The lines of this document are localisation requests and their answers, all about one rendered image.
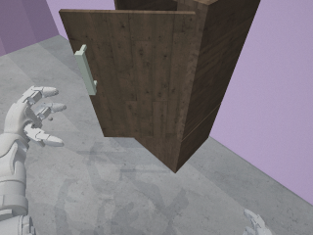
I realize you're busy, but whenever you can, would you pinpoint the robot right hand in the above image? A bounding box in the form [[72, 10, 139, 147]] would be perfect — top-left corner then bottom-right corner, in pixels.
[[243, 209, 273, 235]]

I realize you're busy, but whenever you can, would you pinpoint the robot left hand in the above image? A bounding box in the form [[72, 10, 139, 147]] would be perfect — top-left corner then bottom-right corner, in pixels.
[[3, 85, 67, 148]]

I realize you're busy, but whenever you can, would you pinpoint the left robot forearm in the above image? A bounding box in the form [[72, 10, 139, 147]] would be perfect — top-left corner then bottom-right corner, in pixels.
[[0, 133, 29, 221]]

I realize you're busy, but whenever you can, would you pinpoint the handle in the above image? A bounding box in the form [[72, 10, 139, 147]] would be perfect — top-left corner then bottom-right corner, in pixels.
[[74, 44, 98, 95]]

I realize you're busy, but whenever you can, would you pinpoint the left robot upper arm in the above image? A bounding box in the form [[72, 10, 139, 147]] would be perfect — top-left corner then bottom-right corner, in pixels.
[[0, 214, 36, 235]]

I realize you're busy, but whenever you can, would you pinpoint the cupboard door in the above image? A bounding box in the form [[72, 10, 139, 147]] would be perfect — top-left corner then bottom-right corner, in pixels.
[[59, 9, 196, 139]]

